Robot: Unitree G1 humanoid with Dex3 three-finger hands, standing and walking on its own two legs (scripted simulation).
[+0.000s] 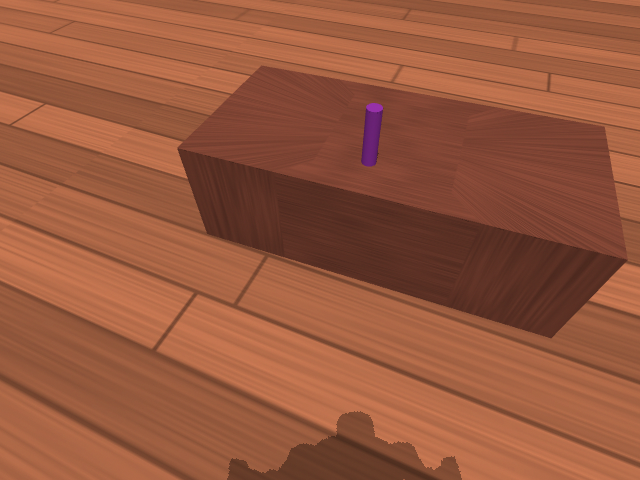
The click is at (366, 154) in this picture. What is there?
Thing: slim round
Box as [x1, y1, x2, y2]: [361, 103, 382, 166]
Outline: 377,103 370,103 366,106 361,162 364,165 368,166 373,165 376,160 382,113 382,106
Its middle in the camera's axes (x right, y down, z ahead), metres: +0.16 -0.31 +1.20
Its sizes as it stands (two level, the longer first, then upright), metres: 0.049 0.049 0.198
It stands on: a support 0.45 m high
